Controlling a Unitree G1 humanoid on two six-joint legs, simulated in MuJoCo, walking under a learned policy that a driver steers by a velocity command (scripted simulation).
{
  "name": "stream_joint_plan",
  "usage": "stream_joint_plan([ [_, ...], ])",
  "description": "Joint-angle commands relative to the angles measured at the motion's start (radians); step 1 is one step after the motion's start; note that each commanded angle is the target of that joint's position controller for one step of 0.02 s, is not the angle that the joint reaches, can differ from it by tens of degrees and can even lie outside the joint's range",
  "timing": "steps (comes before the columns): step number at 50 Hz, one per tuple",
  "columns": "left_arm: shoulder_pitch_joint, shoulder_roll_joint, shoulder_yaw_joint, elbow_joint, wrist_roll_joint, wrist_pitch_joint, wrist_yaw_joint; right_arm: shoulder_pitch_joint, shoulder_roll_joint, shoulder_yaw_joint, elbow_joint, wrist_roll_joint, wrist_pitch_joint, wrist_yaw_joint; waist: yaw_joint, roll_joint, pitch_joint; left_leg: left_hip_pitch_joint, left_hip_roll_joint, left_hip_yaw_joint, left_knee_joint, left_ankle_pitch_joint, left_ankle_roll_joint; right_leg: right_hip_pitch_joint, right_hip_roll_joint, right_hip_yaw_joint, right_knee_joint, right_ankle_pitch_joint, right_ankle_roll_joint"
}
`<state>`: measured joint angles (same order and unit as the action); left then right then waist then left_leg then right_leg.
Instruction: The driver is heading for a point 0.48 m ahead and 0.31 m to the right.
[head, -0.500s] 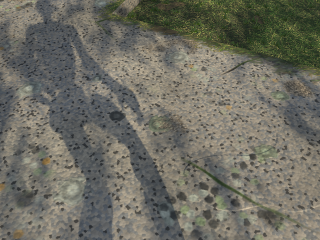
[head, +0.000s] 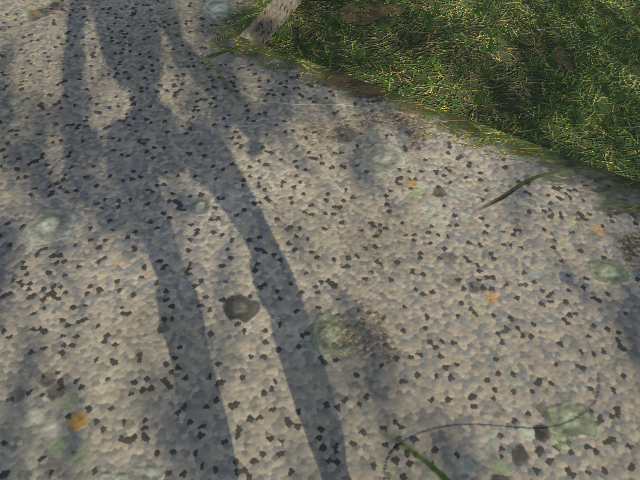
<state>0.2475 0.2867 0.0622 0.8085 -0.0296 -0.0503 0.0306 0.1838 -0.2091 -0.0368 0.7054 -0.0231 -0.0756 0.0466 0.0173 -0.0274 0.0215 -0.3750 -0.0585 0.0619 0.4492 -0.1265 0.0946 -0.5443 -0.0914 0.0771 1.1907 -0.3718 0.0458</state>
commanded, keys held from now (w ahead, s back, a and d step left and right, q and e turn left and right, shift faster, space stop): w+e+shift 0.52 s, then shift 0.48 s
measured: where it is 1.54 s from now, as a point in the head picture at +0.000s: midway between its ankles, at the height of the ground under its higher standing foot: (523, 399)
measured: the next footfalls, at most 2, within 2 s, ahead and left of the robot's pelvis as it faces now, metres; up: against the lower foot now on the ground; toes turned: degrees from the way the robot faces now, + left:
right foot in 0.50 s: +0.39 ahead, -0.30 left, +0.00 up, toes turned -31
left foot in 0.92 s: +0.78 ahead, -0.38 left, +0.00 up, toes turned -38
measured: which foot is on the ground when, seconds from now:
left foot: down 0.00-0.50, up 0.52-0.90, down 0.92-1.00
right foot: up 0.00-0.48, down 0.50-0.92, up 0.94-1.00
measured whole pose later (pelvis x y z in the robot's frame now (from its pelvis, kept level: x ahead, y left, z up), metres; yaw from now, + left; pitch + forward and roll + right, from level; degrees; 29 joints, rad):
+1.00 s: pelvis +0.57 -0.32 -0.02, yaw -39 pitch +1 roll +1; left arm 0.24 0.29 0.06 0.75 -0.01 -0.02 0.02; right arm 0.08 -0.24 -0.04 0.76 -0.04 -0.12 0.05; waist 0.01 -0.02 0.06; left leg -0.51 -0.06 0.06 0.50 -0.01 0.08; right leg -0.23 0.12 0.14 1.07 -0.60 -0.01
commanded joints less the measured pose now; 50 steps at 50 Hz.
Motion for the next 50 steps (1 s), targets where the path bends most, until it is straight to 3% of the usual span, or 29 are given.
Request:
stream_joint_plan([
  [1, 0.083, 0.060, 0.028, -0.038, -0.005, 0.018, -0.009, -0.002, -0.139, -0.052, -0.042, 0.010, -0.038, -0.027, 0.014, 0.121, -0.112, 0.172, 0.345, -0.375, -0.332, -0.319, 0.162, -0.139, -0.067, 0.054, -0.004, 0.133, -0.030],
  [4, 0.002, 0.060, 0.035, -0.057, -0.005, 0.014, -0.013, 0.035, -0.153, -0.065, -0.011, 0.014, -0.052, -0.046, -0.005, 0.087, -0.074, 0.255, 0.360, -0.290, -0.356, -0.303, 0.119, -0.284, -0.071, 0.078, -0.037, 0.236, -0.044],
  [9, -0.056, 0.056, 0.040, -0.075, -0.005, 0.019, -0.028, 0.093, -0.173, -0.074, 0.033, 0.011, -0.047, -0.054, -0.020, 0.090, -0.006, 0.334, 0.370, -0.120, -0.367, -0.258, 0.076, -0.422, -0.069, 0.061, -0.032, 0.342, -0.029],
  [14, -0.150, 0.031, 0.022, -0.125, -0.003, 0.021, -0.056, 0.137, -0.193, -0.075, 0.062, 0.001, -0.031, -0.060, -0.052, 0.084, 0.085, 0.395, 0.371, 0.055, -0.362, -0.171, 0.039, -0.473, -0.085, -0.022, -0.106, 0.396, -0.047],
  [19, -0.233, 0.013, -0.001, -0.187, -0.011, 0.016, -0.095, 0.135, -0.232, -0.087, 0.077, 0.014, -0.003, -0.058, -0.066, 0.073, 0.149, 0.500, 0.378, 0.202, -0.345, -0.044, 0.003, -0.408, -0.098, -0.124, -0.294, 0.327, -0.110],
  [20, -0.212, 0.022, 0.000, -0.189, -0.015, 0.016, -0.099, 0.105, -0.247, -0.090, 0.069, 0.016, 0.006, -0.055, -0.046, 0.076, 0.145, 0.490, 0.363, 0.243, -0.315, 0.090, -0.008, -0.325, -0.076, -0.168, -0.335, 0.288, -0.132],
  [22, -0.097, 0.081, 0.025, -0.176, -0.025, 0.021, -0.093, 0.065, -0.297, -0.102, 0.055, 0.031, 0.023, -0.051, 0.028, 0.131, 0.071, 0.475, 0.359, 0.278, -0.140, 0.686, -0.014, -0.081, 0.035, -0.281, -0.331, 0.178, -0.175],
  [23, 0.043, 0.138, 0.053, -0.154, -0.034, 0.028, -0.086, 0.044, -0.321, -0.105, 0.049, 0.045, 0.031, -0.047, 0.111, 0.161, -0.009, 0.448, 0.356, 0.284, 0.063, 0.931, -0.018, 0.113, 0.104, -0.313, -0.323, 0.110, -0.206],
  [24, 0.266, 0.226, 0.102, -0.104, -0.036, 0.033, -0.074, 0.015, -0.323, -0.102, 0.038, 0.058, 0.029, -0.042, 0.235, 0.136, -0.132, 0.305, 0.326, 0.280, 0.373, 0.953, -0.045, 0.472, 0.170, -0.294, -0.412, 0.154, -0.255],
  [25, 0.377, 0.308, 0.130, -0.046, -0.031, 0.048, -0.058, 0.018, -0.190, -0.061, 0.021, 0.030, 0.007, -0.046, 0.231, -0.056, -0.115, -0.034, 0.228, 0.227, 0.783, 0.238, -0.106, 0.727, 0.098, -0.048, -0.459, 0.088, -0.286],
  [26, 0.290, 0.384, 0.127, -0.085, -0.016, 0.030, -0.063, 0.107, -0.035, -0.016, -0.067, 0.026, -0.046, -0.041, 0.040, -0.375, -0.252, -0.410, 0.005, 0.011, 1.138, -0.470, -0.140, 0.936, -0.096, 0.631, -0.760, -0.279, -0.490],
  [27, 0.312, 0.279, 0.094, -0.124, 0.002, -0.001, -0.078, -0.018, -0.158, -0.025, -0.096, 0.053, -0.092, -0.046, 0.118, -0.164, -0.360, -0.470, 0.043, -0.191, 1.151, -0.408, -0.099, 0.976, -0.191, 0.833, -0.954, -0.307, -0.449],
  [28, 0.295, 0.223, 0.080, -0.113, 0.020, -0.021, -0.082, -0.115, -0.199, -0.037, -0.114, 0.092, -0.109, -0.050, 0.119, -0.085, -0.205, -0.521, 0.063, -0.167, 1.094, -0.324, -0.076, 0.873, -0.206, 0.757, -0.972, -0.066, -0.399],
  [29, 0.209, 0.198, 0.068, -0.123, 0.028, -0.033, -0.081, -0.104, -0.170, -0.028, -0.098, 0.074, -0.111, -0.061, 0.050, 0.019, -0.119, -0.463, 0.117, -0.167, 1.006, -0.267, -0.075, 0.686, -0.184, 0.604, -0.911, 0.203, -0.372],
  [30, 0.114, 0.150, 0.053, -0.140, 0.031, -0.036, -0.076, -0.068, -0.172, -0.033, -0.074, 0.042, -0.098, -0.066, -0.003, 0.043, -0.098, -0.360, 0.160, -0.165, 0.942, -0.228, -0.084, 0.530, -0.149, 0.448, -0.851, 0.412, -0.355],
  [31, 0.065, 0.123, 0.042, -0.163, 0.039, -0.036, -0.070, -0.018, -0.189, -0.044, -0.050, 0.035, -0.074, -0.060, -0.037, 0.024, -0.089, -0.260, 0.192, -0.164, 0.915, -0.213, -0.089, 0.411, -0.124, 0.327, -0.829, 0.611, -0.334],
  [32, 0.038, 0.115, 0.038, -0.168, 0.034, -0.034, -0.061, 0.009, -0.191, -0.049, -0.043, 0.033, -0.049, -0.055, -0.060, 0.009, -0.082, -0.229, 0.204, -0.150, 0.860, -0.207, -0.100, 0.360, -0.106, 0.261, -0.845, 0.691, -0.328],
  [34, 0.041, 0.119, 0.035, -0.157, 0.017, -0.037, -0.036, -0.039, -0.158, -0.040, -0.048, 0.017, -0.023, -0.050, -0.054, 0.019, -0.041, -0.202, 0.185, -0.091, 0.703, -0.153, -0.117, 0.274, -0.042, 0.126, -0.876, 0.886, -0.295],
  [36, 0.038, 0.127, 0.035, -0.148, 0.019, -0.031, -0.009, -0.098, -0.109, -0.022, -0.055, 0.010, -0.020, -0.045, -0.044, 0.001, -0.029, -0.186, 0.133, -0.038, 0.494, 0.000, -0.133, 0.259, 0.030, 0.010, -0.880, 0.963, -0.260],
  [38, 0.067, 0.114, 0.032, -0.135, 0.014, -0.012, 0.011, -0.164, -0.086, -0.010, -0.048, 0.008, -0.034, -0.029, 0.005, -0.023, -0.056, -0.135, 0.079, -0.003, 0.238, 0.232, -0.139, 0.313, 0.073, -0.052, -0.871, 0.870, -0.211],
  [40, 0.122, 0.119, 0.032, -0.110, 0.014, 0.002, 0.023, -0.224, -0.091, -0.009, -0.057, 0.012, -0.051, -0.004, 0.052, -0.040, -0.077, -0.121, 0.050, 0.000, 0.093, 0.406, -0.132, 0.400, 0.035, -0.024, -0.869, 0.773, -0.188],
  [42, 0.121, 0.119, 0.034, -0.094, 0.021, 0.005, 0.023, -0.232, -0.117, -0.019, -0.063, 0.012, -0.061, 0.013, 0.053, -0.068, -0.069, -0.093, 0.054, -0.035, 0.027, 0.438, -0.106, 0.437, -0.005, 0.022, -0.847, 0.681, -0.187],
  [44, 0.076, 0.112, 0.036, -0.094, 0.033, 0.005, 0.020, -0.137, -0.169, -0.041, -0.035, 0.007, -0.066, 0.016, -0.001, -0.092, -0.084, -0.029, 0.044, -0.056, 0.014, 0.386, -0.075, 0.484, -0.021, 0.056, -0.762, 0.709, -0.183],
  [45, 0.034, 0.106, 0.035, -0.103, 0.036, 0.007, 0.016, -0.030, -0.190, -0.054, 0.001, 0.003, -0.069, 0.013, -0.057, -0.088, -0.111, 0.060, 0.023, -0.038, -0.005, 0.385, -0.063, 0.492, -0.005, 0.050, -0.662, 0.780, -0.168],
  [46, -0.001, 0.089, 0.028, -0.114, 0.034, 0.010, 0.008, 0.077, -0.199, -0.060, 0.036, -0.008, -0.072, 0.008, -0.114, -0.051, -0.147, 0.179, 0.039, -0.030, -0.044, 0.526, -0.052, 0.480, 0.047, 0.019, -0.491, 0.758, -0.131],
  [47, 0.090, 0.041, 0.014, -0.133, 0.052, 0.012, -0.002, 0.105, -0.249, -0.063, 0.027, -0.035, -0.072, -0.001, -0.073, 0.128, -0.262, 0.435, 0.227, -0.212, 0.062, 0.924, 0.048, 0.307, 0.135, 0.029, -0.167, 0.370, -0.080],
  [48, 0.327, -0.025, -0.007, -0.076, 0.025, 0.015, -0.014, 0.085, -0.191, -0.034, 0.030, -0.054, -0.068, -0.003, 0.022, 0.320, -0.422, 0.651, 0.461, -0.583, 0.063, 1.051, 0.264, 0.108, 0.240, 0.119, 0.122, -0.338, -0.019],
  [49, 0.311, 0.089, 0.009, -0.047, 0.009, 0.027, -0.024, 0.060, -0.158, -0.031, 0.018, -0.012, -0.050, 0.000, -0.014, 0.219, -0.451, 0.591, 0.448, -0.648, -0.008, 0.720, 0.284, 0.091, 0.193, 0.191, 0.181, -0.313, -0.016],
  [50, 0.166, 0.147, 0.027, -0.078, 0.000, 0.047, -0.023, -0.023, -0.142, -0.027, -0.003, 0.013, -0.030, -0.002, -0.026, 0.117, -0.324, 0.454, 0.412, -0.576, -0.059, 0.363, 0.246, 0.042, 0.146, 0.143, 0.181, -0.249, -0.007],
])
